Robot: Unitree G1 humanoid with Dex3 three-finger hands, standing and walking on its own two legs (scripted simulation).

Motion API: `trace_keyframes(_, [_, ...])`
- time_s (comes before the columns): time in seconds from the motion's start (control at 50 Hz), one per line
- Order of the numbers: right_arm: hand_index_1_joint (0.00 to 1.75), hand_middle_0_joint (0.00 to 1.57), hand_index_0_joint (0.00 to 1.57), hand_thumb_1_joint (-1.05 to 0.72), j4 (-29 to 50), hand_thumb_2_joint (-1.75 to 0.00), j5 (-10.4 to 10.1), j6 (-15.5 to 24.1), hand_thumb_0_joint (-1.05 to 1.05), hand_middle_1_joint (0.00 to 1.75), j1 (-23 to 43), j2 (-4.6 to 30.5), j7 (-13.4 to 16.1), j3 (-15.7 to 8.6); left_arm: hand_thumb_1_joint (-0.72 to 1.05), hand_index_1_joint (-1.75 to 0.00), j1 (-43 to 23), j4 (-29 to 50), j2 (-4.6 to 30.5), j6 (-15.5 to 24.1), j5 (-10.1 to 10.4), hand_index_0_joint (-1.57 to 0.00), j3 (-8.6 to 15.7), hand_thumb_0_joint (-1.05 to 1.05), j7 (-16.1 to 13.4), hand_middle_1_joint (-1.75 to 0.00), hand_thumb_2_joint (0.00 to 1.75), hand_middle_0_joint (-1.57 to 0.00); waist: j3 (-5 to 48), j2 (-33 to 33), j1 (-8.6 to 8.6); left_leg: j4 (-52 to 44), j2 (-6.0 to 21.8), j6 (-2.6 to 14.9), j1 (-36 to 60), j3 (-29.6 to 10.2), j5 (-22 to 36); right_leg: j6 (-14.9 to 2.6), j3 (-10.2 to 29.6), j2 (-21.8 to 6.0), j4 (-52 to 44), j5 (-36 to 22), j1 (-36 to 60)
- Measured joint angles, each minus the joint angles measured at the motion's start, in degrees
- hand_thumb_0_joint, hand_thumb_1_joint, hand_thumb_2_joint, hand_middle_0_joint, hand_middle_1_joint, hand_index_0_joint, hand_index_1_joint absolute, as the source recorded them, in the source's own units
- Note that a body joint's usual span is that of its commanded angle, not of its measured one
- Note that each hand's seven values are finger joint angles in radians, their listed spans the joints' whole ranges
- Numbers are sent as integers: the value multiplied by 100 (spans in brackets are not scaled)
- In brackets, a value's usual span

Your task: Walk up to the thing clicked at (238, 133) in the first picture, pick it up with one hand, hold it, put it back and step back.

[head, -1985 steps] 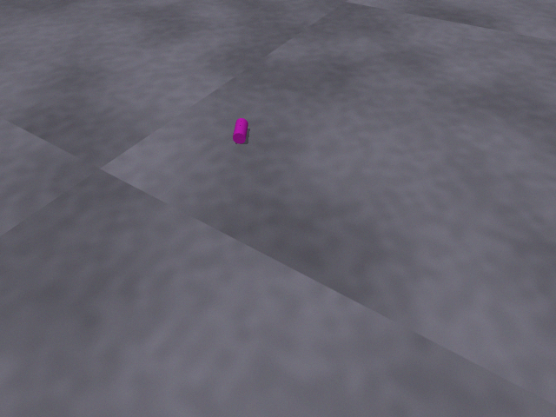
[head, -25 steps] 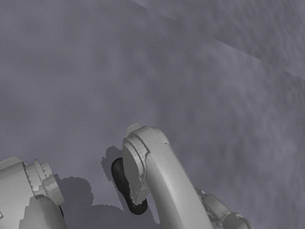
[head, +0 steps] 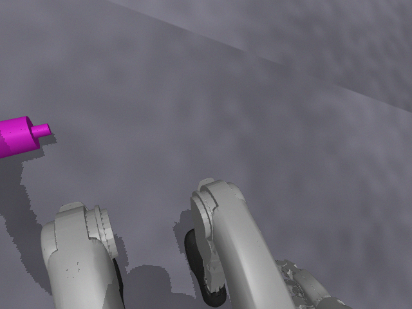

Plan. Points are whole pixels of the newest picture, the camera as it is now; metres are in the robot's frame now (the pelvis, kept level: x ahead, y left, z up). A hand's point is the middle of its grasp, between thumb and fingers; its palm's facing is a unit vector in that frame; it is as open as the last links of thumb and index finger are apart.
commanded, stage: withdraw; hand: left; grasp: from above
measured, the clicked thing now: (0, 139) +0.47 +0.37 -0.29
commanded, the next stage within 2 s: home in 0.60 s
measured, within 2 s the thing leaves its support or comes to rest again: neither
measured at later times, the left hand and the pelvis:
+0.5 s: hand out of the picture +0.42 +0.37 -0.13, palm faces -0.48 -0.12 -0.87, open 14.1 cm; pelvis -0.02 -0.01 +0.02, yaw +4 degrees
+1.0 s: hand out of the picture +0.40 +0.36 -0.04, palm faces -0.36 -0.32 -0.88, open 11.5 cm; pelvis +0.00 +0.00 +0.07, yaw +6 degrees
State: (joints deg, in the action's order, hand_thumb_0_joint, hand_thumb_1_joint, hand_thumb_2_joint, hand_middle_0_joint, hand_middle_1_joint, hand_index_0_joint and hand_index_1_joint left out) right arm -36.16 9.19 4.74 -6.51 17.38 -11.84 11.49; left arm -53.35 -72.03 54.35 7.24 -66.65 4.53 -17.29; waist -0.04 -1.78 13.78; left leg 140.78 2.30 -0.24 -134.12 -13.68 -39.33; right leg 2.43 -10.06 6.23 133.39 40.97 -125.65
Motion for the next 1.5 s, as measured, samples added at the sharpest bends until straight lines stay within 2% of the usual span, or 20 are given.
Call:
trace_keyframes(0.08, [30, 20, 20, -91, 61, -90, -229, -224, 0, 30, -30, -88, 82, -237, -52, -99, -21, 399, -317, -225, 315, -9, -336, 0, 574, -99, 99, -9, 177, 152, -180, -371, -1, 32, 221, 204, 76, -18, 155, -65, -251, -14, 180])
trace_keyframes(0.14, [30, 20, 20, -91, 126, -90, -353, -384, 0, 30, -43, -104, 197, -329, -52, -99, -28, 563, -504, -280, 472, -8, -530, 0, 973, -99, 99, -9, 241, 227, -257, -675, -4, 41, 406, 305, 154, -44, 230, -101, -491, -66, 334])
trace_keyframes(0.2, [30, 20, 20, -90, 192, -90, -432, -528, 0, 30, -82, -79, 331, -375, -51, -99, -1, 627, -636, -246, 526, -8, -611, 0, 1229, -98, 99, -9, 260, 261, -273, -925, -9, 40, 562, 371, 231, -61, 281, -128, -694, -127, 461])
trace_keyframes(0.28, [30, 20, 20, -90, 208, -90, -479, -659, 0, 30, -153, -5, 489, -363, -51, -99, -9, 489, -702, -63, 510, -8, -576, 0, 1349, -98, 100, -9, 243, 217, -221, -1105, -19, 23, 656, 404, 321, -86, 305, -150, -829, -204, 526])
trace_keyframes(0.38, [30, 20, 20, -90, 136, -90, -408, -726, 0, 30, -206, 81, 607, -286, -51, -99, -108, 42, -549, 339, 270, -8, -390, 0, 1167, -98, 100, -9, 120, 67, -77, -1045, -37, -4, 563, 378, 409, -100, 282, -158, -752, -281, 426])
trace_keyframes(0.5, [30, 20, 20, -90, -29, -90, -243, -727, 0, 30, -204, 120, 635, -131, -51, -99, -339, -547, -213, 762, -272, -9, -121, 0, 615, -99, 100, -9, -66, -95, 101, -672, -85, -21, 216, 313, 481, -93, 229, -167, -389, -319, 116])
trace_keyframes(0.58, [30, 20, 20, -90, -72, -90, -140, -686, 0, 30, -207, 43, 613, -77, -51, -99, -567, -730, 1, 797, -522, -9, 101, 0, 278, -99, 99, -9, -194, -176, 180, -410, -101, -12, 17, 284, 503, -61, 211, -158, -141, -328, -60])
trace_keyframes(0.66, [30, 20, 20, -90, -95, -90, -105, -615, 0, 30, -260, -105, 593, -105, -51, -99, -710, -625, 76, 608, -571, -10, 219, 0, 140, -99, 99, -10, -172, -125, 207, -292, -117, 10, -139, 284, 499, -44, 212, -163, -34, -303, -186])
trace_keyframes(0.74, [30, 20, 20, -90, -87, -90, -178, -621, 0, 30, -342, -247, 561, -194, -50, -98, -632, -322, -36, 302, -454, -11, 159, 0, 296, -98, 97, -11, 7, 66, 146, -387, -110, 38, -143, 339, 429, -36, 256, -175, -120, -223, -185])
trace_keyframes(0.8, [30, 20, 20, -90, -78, -89, -256, -669, 0, 30, -373, -323, 540, -271, -45, -92, -424, -78, -211, 94, -160, -14, 51, 0, 570, -92, 97, -14, 151, 217, 53, -572, -85, 54, -2, 397, 350, -30, 304, -177, -291, -159, -67])
trace_keyframes(0.88, [30, 20, 20, -90, 22, -89, -374, -752, 0, 30, -441, -336, 521, -420, -29, -79, 167, 599, -562, -109, 401, -18, 49, 0, 1076, -79, 94, -19, 283, 358, -153, -895, -48, 56, 334, 462, 256, -44, 359, -175, -596, -97, 224])
trace_keyframes(0.96, [30, 21, 20, -90, 65, -90, -535, -846, 0, 30, -537, -279, 557, -665, -5, -61, 1080, 1867, -1091, -251, 1204, -20, 145, 0, 1535, -61, 88, -21, 529, 415, -447, -1305, -39, 44, 731, 556, 211, -73, 434, -204, -956, -53, 575])
trace_keyframes(1.02, [30, 21, 20, -90, 16, -90, -663, -896, 0, 30, -483, -231, 642, -833, 15, -50, 1737, 2705, -1427, -350, 1874, -20, 169, 0, 1679, -49, 86, -21, 749, 393, -647, -1673, -28, 44, 1087, 628, 214, -92, 493, -218, -1288, -65, 892])
trace_keyframes(1.14, [30, 20, 20, -91, 90, -90, -835, -837, 0, 30, -177, -177, 812, -1121, 56, -37, 2780, 3707, -1872, -817, 2892, -21, 86, 0, 1767, -36, 87, -22, 981, 344, -894, -2483, -25, 42, 1969, 710, 327, -119, 559, -250, -2075, -198, 1737])
trace_keyframes(1.22, [30, 20, 20, -91, 192, -90, -938, -671, 0, 30, -9, -182, 945, -1192, 73, -33, 3471, 4226, -2190, -1166, 3520, -21, -51, 0, 1789, -33, 88, -22, 1048, 334, -993, -3073, -39, 38, 2678, 753, 423, -124, 592, -282, -2662, -303, 2438])
trace_keyframes(1.34, [30, 20, 20, -91, 300, -90, -1068, -354, 0, 30, 96, -281, 1176, -1109, 84, -31, 4428, 4832, -2677, -1612, 4400, -21, -206, 1, 1703, -31, 89, -22, 1116, 337, -1042, -3981, -73, 11, 3792, 777, 562, -156, 604, -336, -3568, -445, 3551])
trace_keyframes(1.5, [30, 20, 20, -91, 358, -90, -1144, -19, 1, 30, -4, -495, 1445, -943, 88, -31, 5451, 5541, -3234, -2153, 5560, -21, -198, 1, 1481, -30, 90, -22, 1095, 350, -998, -5147, -115, -27, 5259, 814, 720, -207, 627, -402, -4709, -595, 5002])
